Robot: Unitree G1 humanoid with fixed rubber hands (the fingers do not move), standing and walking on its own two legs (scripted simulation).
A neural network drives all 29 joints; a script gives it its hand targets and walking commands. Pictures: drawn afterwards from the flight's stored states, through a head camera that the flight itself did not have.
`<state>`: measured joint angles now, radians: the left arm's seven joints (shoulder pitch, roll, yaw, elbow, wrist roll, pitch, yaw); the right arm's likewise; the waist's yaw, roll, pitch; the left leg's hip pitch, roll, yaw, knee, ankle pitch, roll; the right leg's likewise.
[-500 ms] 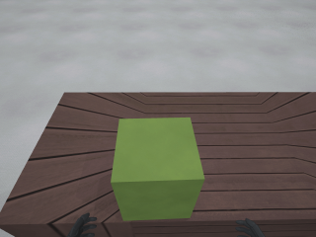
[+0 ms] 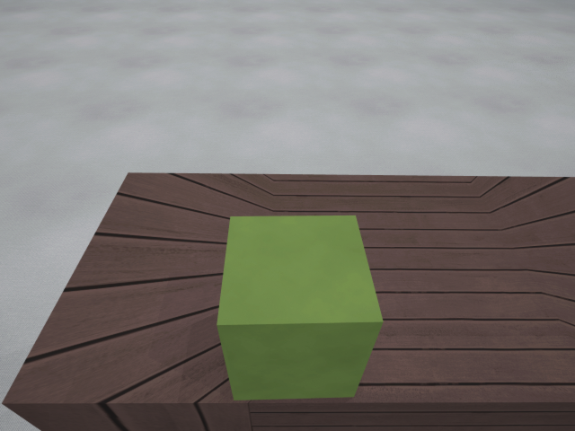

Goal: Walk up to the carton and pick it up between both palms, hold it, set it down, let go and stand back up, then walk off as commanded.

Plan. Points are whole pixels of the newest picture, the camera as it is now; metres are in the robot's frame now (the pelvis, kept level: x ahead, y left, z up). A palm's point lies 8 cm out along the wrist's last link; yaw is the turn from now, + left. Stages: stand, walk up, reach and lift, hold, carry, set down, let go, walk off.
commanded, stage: stand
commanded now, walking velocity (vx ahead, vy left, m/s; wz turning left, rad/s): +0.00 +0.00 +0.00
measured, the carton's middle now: (293, 309) +0.36 +0.02 -0.05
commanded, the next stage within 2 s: walk off in 0.16 s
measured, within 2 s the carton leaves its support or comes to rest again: neither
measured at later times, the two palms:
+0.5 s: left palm out of the picture +0.05 +0.32 -0.12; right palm out of the picture +0.06 -0.30 -0.11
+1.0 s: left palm out of the picture -0.06 +0.26 -0.09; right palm out of the picture -0.08 -0.38 -0.14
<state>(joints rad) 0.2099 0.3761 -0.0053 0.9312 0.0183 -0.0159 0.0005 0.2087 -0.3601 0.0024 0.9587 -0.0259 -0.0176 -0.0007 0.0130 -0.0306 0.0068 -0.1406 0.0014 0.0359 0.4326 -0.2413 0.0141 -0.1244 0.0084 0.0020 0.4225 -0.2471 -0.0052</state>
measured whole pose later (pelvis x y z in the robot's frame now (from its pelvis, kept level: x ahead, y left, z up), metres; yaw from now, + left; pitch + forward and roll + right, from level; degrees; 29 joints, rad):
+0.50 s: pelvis -0.04 +0.01 -0.01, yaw +0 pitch -3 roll +0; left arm 0.15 0.38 0.03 0.92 0.01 0.02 0.00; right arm 0.13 -0.39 -0.04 0.92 -0.01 0.00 0.00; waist 0.00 -0.01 0.11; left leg -0.25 -0.02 0.05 0.53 -0.23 0.04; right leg -0.25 -0.01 0.02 0.55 -0.24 -0.01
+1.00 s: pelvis -0.16 -0.05 -0.02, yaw -2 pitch -4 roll +2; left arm 0.21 0.35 0.05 0.76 0.02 0.04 0.03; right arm 0.22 -0.46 -0.07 0.82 -0.02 0.07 -0.03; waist 0.04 0.05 0.16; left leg -0.45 -0.14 -0.15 1.29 -0.49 -0.02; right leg -0.32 0.04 0.05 0.68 -0.29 -0.05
